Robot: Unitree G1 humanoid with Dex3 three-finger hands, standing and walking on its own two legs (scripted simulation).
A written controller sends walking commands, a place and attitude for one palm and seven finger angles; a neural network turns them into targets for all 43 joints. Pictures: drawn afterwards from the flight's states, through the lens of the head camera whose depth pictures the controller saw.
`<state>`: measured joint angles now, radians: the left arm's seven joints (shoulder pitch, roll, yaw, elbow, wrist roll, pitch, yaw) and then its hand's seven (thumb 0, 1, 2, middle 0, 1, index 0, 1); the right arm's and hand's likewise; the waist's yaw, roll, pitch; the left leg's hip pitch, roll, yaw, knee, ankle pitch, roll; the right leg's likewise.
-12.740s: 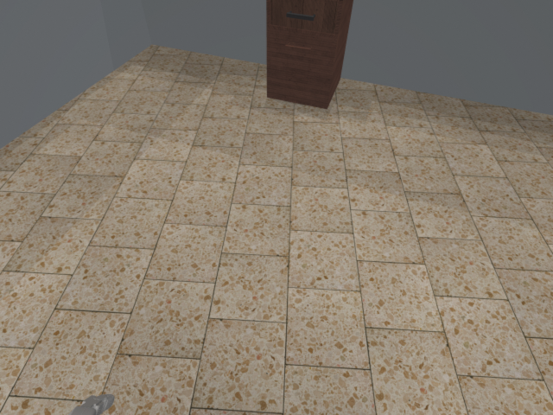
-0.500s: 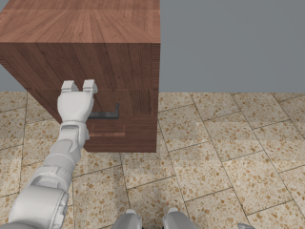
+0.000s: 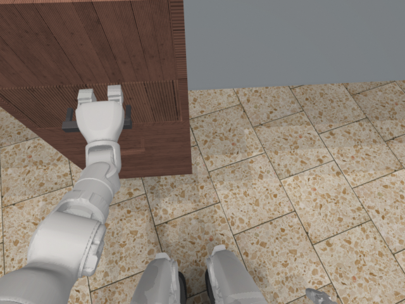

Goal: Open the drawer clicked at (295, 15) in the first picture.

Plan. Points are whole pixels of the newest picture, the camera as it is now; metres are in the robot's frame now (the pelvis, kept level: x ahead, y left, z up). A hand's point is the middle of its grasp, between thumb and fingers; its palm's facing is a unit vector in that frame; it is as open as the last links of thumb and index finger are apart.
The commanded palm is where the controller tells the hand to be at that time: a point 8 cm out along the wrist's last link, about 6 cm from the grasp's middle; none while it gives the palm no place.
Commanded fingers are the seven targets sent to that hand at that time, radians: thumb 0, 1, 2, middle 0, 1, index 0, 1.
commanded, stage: move the hooked fingers above the handle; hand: left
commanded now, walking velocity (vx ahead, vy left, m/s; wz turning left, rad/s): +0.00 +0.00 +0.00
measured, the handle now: (98, 118) +0.55 +0.20 -0.08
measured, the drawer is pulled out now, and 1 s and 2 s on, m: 0.00 0.00 0.00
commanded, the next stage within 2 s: none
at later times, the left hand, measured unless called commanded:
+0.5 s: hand (114, 126) +0.50 +0.15 -0.05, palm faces +0.15 -0.03 -0.99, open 13.8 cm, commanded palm +0.48 +0.19 +0.02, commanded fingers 0.00 -0.50 0.30 -0.30 -1.20 -0.30 -1.20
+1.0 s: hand (132, 125) +0.50 +0.11 -0.05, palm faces +0.09 -0.12 -0.99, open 13.8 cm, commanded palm +0.48 +0.18 +0.02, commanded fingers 0.00 -0.50 0.30 -0.30 -1.20 -0.30 -1.20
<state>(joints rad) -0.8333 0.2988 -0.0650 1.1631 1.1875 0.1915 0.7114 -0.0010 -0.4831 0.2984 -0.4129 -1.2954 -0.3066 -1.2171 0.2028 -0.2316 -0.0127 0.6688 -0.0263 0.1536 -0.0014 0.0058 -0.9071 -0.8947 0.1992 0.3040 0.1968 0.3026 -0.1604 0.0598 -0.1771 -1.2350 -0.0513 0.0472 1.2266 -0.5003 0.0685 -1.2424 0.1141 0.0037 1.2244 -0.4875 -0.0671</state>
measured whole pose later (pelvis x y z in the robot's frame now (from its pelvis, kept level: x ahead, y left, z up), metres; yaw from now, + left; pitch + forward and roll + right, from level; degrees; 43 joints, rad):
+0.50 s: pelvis +0.00 +0.01 -0.02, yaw -1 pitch +31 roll -1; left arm -0.77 0.33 -0.03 0.99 1.23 -0.02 0.70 0.00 -0.48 0.30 -0.39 -1.25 -0.32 -1.20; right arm 0.25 -0.26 -0.04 0.63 -0.05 0.14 -0.01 0.00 -0.91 -0.89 0.20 0.30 0.20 0.30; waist -0.15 0.07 -0.19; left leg -1.33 -0.04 0.04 1.33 -0.55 0.08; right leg -1.32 0.12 -0.02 1.30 -0.52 -0.06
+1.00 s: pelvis +0.01 +0.01 -0.02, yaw -1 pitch +31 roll -2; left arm -0.76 0.31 -0.11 0.96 1.21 -0.09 0.62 0.00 -0.48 0.30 -0.38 -1.21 -0.31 -1.20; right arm 0.24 -0.28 -0.04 0.59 -0.04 0.17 -0.04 0.00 -0.91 -0.89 0.20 0.30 0.20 0.30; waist -0.17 0.05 -0.21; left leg -1.30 -0.05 0.03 1.32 -0.56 0.08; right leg -1.29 0.12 -0.02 1.29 -0.53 -0.06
